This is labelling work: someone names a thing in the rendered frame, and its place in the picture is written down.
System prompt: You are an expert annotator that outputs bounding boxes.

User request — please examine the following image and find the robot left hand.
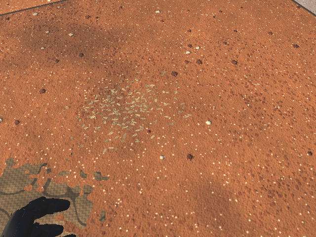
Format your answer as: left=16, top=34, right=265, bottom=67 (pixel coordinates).
left=0, top=197, right=76, bottom=237

